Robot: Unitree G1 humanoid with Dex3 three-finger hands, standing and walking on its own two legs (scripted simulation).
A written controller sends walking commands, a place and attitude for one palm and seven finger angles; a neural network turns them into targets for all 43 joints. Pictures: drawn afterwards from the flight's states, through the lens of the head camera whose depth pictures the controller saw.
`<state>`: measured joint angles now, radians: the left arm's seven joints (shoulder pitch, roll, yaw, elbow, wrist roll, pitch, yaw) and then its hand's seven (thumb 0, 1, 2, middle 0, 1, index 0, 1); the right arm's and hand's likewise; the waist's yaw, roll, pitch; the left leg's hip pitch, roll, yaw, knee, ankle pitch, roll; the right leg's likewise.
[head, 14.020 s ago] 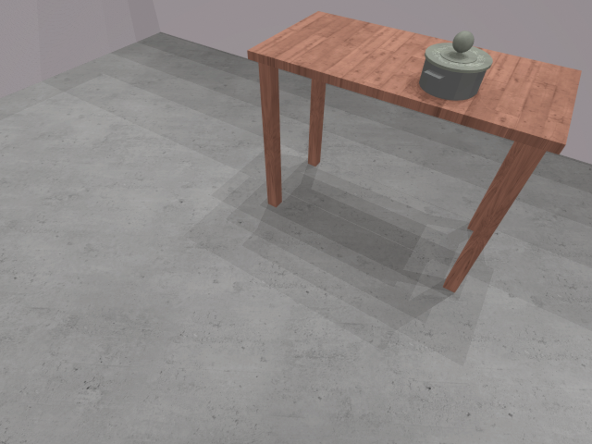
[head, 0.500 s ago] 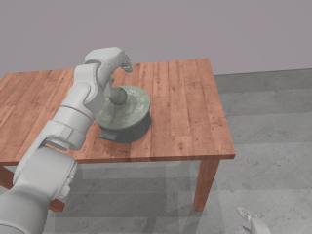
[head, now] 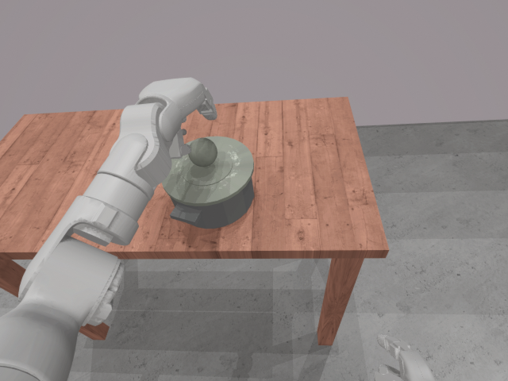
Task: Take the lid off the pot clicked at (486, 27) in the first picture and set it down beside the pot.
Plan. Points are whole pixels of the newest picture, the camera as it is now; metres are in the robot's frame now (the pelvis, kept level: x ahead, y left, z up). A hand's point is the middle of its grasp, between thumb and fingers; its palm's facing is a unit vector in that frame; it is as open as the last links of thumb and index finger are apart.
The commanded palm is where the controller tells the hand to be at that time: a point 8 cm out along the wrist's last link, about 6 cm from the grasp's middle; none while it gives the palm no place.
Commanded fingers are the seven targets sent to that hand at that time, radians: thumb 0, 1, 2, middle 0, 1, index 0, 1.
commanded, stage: lower the open fingers around the knob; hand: left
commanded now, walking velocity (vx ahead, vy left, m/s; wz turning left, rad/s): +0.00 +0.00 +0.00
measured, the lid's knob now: (202, 152) +0.48 +0.11 +0.10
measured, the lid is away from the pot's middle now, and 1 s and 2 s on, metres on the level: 0.00 0.00 0.01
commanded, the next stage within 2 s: close the fingers and squeeze the knob in 1.08 s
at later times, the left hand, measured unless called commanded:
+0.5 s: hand (181, 149) +0.44 +0.13 +0.15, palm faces -0.29 -0.06 -0.96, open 10.4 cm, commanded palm +0.43 +0.13 +0.21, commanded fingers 0.00 -0.38 1.55 -0.83 -0.08 -0.83 -0.08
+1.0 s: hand (194, 158) +0.45 +0.11 +0.12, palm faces -0.32 -0.07 -0.94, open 10.4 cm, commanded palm +0.44 +0.13 +0.19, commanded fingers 0.00 -0.38 1.55 -0.83 -0.08 -0.83 -0.08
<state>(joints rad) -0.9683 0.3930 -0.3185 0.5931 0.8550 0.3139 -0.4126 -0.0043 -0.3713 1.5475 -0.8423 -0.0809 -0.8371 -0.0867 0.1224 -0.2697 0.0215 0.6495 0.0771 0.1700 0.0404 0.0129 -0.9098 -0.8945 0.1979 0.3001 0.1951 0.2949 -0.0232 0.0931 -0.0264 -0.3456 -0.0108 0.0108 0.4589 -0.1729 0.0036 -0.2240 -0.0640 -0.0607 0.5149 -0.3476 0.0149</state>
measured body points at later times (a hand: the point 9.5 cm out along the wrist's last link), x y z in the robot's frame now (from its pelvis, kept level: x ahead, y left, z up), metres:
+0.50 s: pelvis -0.01 +0.01 +0.00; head +0.02 -0.03 +0.45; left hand +0.45 +0.13 +0.20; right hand +0.13 -0.24 -0.13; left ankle +0.04 +0.12 -0.74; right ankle -0.05 -0.12 -0.74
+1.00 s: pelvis +0.01 +0.00 +0.00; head +0.04 -0.04 +0.45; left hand +0.46 +0.12 +0.17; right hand +0.12 -0.25 -0.14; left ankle +0.04 +0.12 -0.74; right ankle -0.05 -0.12 -0.74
